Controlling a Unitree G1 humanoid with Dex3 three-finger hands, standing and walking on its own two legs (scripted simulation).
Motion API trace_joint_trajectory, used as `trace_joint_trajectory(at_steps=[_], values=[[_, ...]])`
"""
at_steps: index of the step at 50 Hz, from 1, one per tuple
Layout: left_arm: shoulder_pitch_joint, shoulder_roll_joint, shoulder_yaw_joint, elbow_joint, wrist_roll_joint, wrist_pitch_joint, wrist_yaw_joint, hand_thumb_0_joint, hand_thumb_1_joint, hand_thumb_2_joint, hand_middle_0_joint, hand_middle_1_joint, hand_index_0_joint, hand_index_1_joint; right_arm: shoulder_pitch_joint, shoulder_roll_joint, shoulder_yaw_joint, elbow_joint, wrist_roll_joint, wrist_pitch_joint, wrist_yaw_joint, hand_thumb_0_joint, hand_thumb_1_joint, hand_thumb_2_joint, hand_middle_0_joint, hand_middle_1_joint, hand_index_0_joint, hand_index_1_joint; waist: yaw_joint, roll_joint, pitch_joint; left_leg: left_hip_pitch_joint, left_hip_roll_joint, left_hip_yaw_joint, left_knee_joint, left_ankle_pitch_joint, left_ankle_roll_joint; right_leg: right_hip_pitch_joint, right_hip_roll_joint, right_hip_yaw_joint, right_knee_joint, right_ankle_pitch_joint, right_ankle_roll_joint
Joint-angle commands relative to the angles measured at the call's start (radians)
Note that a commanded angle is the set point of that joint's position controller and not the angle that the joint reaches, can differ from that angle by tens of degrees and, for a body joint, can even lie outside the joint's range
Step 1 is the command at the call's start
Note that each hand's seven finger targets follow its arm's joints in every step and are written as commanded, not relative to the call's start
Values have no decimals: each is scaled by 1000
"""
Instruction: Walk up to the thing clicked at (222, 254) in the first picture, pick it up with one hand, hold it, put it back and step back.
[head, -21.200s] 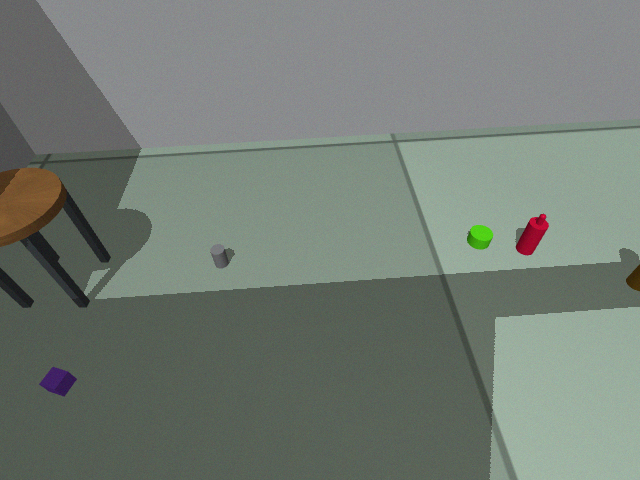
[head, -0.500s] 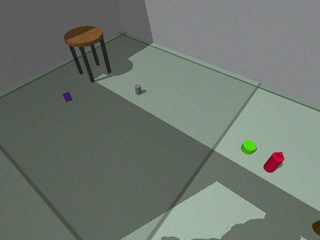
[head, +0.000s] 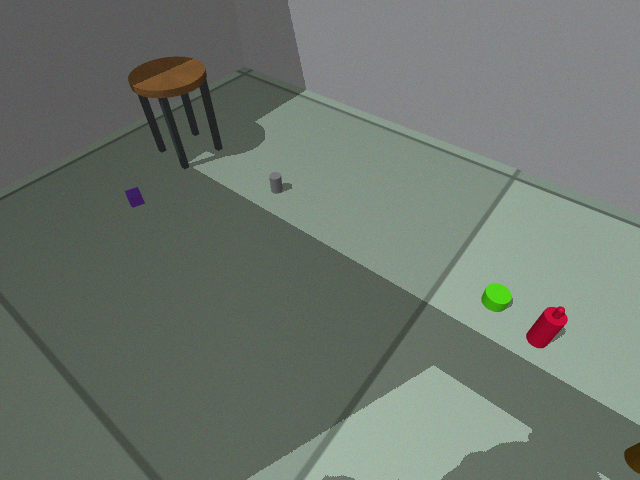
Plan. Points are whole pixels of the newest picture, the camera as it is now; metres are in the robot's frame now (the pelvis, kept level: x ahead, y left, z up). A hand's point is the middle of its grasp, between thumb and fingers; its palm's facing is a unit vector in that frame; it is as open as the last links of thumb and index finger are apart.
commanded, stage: stand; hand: left
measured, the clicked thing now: (276, 182) +1.52 +0.24 -0.74
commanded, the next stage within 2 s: walk up in 0.22 s
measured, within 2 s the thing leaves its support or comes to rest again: neither
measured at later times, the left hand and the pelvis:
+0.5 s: hand out of the picture +0.04 +0.34 -0.16, palm faces +0.09 -0.92 -0.37, open 7.4 cm; pelvis +0.05 +0.04 -0.01, yaw +4 degrees
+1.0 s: hand (144, 365) +0.34 +0.32 -0.15, palm faces -0.07 -0.92 -0.39, open 7.4 cm; pelvis +0.26 +0.03 -0.03, yaw -1 degrees
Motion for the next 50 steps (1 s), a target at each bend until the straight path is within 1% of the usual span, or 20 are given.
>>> trace_joint_trajectory(at_steps=[1, 10, 11, 12, 14, 16, 18, 21, 25, 26, 27, 28, 29, 31, 33, 38, 42, 47, 49, 50], values=[[-23, 215, 47, -54, -6, -21, 15, 0, 900, 900, -200, -300, -200, -300, -22, -214, -39, -56, -2, -23, -12, 0, -900, -900, 200, 300, 200, 300, 0, 6, -49, -16, 85, -52, -48, 191, 53, 19, -107, 75, -59, 127, -33], [-20, 214, 46, -55, -4, -19, 14, 0, 900, 900, -200, -300, -200, -300, -30, -219, -40, -57, 0, -26, -13, 0, -900, -900, 200, 300, 200, 300, 1, 9, -59, -2, 91, -55, -46, 199, 55, 13, -108, 76, -56, 123, -33], [24, 324, 118, -113, 11, -37, -19, 0, 900, 900, -200, -300, -200, -300, 30, -300, -113, -109, -16, -43, 14, 0, -900, -900, 200, 300, 200, 300, 7, -26, -168, -42, 51, -64, 26, -352, 134, 69, -72, 56, 37, -380, -80], [32, 317, 123, -105, 19, -38, -29, 0, 900, 900, -200, -300, -200, -300, -12, -307, -119, -117, -27, -42, 27, 0, -900, -900, 200, 300, 200, 300, 31, -2, -70, -207, 51, -76, 51, -485, 138, 32, -108, 112, 45, -526, -105], [93, 345, 144, -110, 22, -42, -36, 0, 900, 900, -200, -300, -200, -300, -113, -264, -112, -172, -30, -40, 40, 0, -900, -900, 200, 300, 200, 300, 87, -100, 44, -472, -14, 49, 241, -371, 91, 95, -245, 289, -122, -675, -182], [113, 374, 156, -135, 29, -63, -30, 0, 900, 900, -200, -300, -200, -300, -143, -239, -116, -199, -34, -51, 40, 0, -900, -900, 200, 300, 200, 300, 122, -131, 109, -636, 43, 39, 467, -262, 55, 155, -444, 464, -247, -507, -297], [125, 358, 158, -141, 30, -68, -31, 0, 900, 900, -200, -300, -200, -300, -117, -259, -127, -196, -24, -68, 54, 0, -900, -900, 200, 300, 200, 300, 105, -91, 84, -584, 71, 16, 412, -272, 66, 190, -374, 375, -213, -373, -287], [-6, 355, 149, -200, 37, -64, -43, 0, 900, 900, -200, -300, -200, -300, -4, -238, -142, -186, -25, -65, 83, 0, -900, -900, 200, 300, 200, 300, 22, -201, 39, -314, 62, 74, 321, -220, 62, -21, -257, 179, -182, -443, -203], [-83, 281, 122, -253, 28, -49, -59, 0, 900, 900, -200, -300, -200, -300, 316, -283, -194, -94, -30, -68, 63, 0, -900, -900, 200, 300, 200, 300, -153, -4, -46, 243, 13, 138, 176, 14, 29, -409, -139, -6, 196, -402, -135], [-6, 199, 97, -247, 23, -44, -60, 0, 900, 900, -200, -300, -200, -300, 414, -356, -218, -69, -38, -73, 47, 0, -900, -900, 200, 300, 200, 300, -192, 273, -106, 393, 70, -3, 64, -227, 66, -553, -25, -99, 539, -416, -114], [48, 152, 78, -250, 19, -39, -57, 0, 900, 900, -200, -300, -200, -300, 437, -432, -226, -96, -53, -79, 32, 0, -900, -900, 200, 300, 200, 300, -186, 384, -92, 333, 279, -463, -116, -613, 108, -696, 111, 77, 812, -436, -84], [56, 242, 94, -245, 8, -30, -48, 0, 900, 900, -200, -300, -200, -300, 252, -448, -218, -168, -36, -82, 29, 0, -900, -900, 200, 300, 200, 300, -116, 203, -39, 119, 381, -637, -253, -777, 170, -635, 65, 179, 860, -328, -85], [95, 276, 100, -238, 5, -29, -47, 0, 900, 900, -200, -300, -200, -300, 156, -453, -210, -201, -15, -83, 35, 0, -900, -900, 200, 300, 200, 300, -57, 177, 25, 6, 426, -633, -296, -829, 249, -584, -11, 199, 856, -288, -94], [137, 314, 111, -187, -12, -37, -53, 0, 900, 900, -200, -300, -200, -300, 53, -376, -178, -233, -16, -93, 38, 0, -900, -900, 200, 300, 200, 300, 3, 115, 80, -78, 323, -357, -220, -610, 227, -524, -55, 210, 791, -155, -65], [174, 310, 115, -160, -12, -38, -63, 0, 900, 900, -200, -300, -200, -300, 73, -323, -163, -242, -10, -106, 40, 0, -900, -900, 200, 300, 200, 300, 2, 134, 86, -97, 258, -193, -221, -480, 201, -482, -67, 171, 699, -83, -47], [115, 285, 112, -212, 2, -36, -90, 0, 900, 900, -200, -300, -200, -300, 101, -338, -165, -256, -9, -120, 40, 0, -900, -900, 200, 300, 200, 300, 3, 135, 121, -107, 273, -75, -262, -375, 243, -459, -96, 110, 510, -3, -2], [16, 267, 111, -254, 5, -40, -105, 0, 900, 900, -200, -300, -200, -300, 125, -337, -168, -264, -8, -120, 42, 0, -900, -900, 200, 300, 200, 300, -25, 114, 117, -99, 230, 23, -235, -330, 225, -398, -95, 46, 351, 64, -12], [-13, 237, 108, -267, 7, -59, -92, 0, 900, 900, -200, -300, -200, -300, 176, -333, -165, -267, -9, -99, 37, 0, -900, -900, 200, 300, 200, 300, -36, 78, 26, 50, 220, 80, -34, 76, 213, -296, -37, -38, 218, 22, -45], [158, 269, 126, -222, 8, -70, -72, 0, 900, 900, -200, -300, -200, -300, 180, -303, -150, -285, -8, -90, 31, 0, -900, -900, 200, 300, 200, 300, 53, -29, -98, 13, 150, 166, 289, 274, 170, -20, 11, -73, 134, 12, -69], [301, 328, 154, -189, 11, -79, -55, 0, 900, 900, -200, -300, -200, -300, 225, -246, -129, -294, -8, -89, 31, 0, -900, -900, 200, 300, 200, 300, 112, -181, -203, -129, 104, 179, 561, 131, 132, 198, -62, 40, 111, -71, -87]])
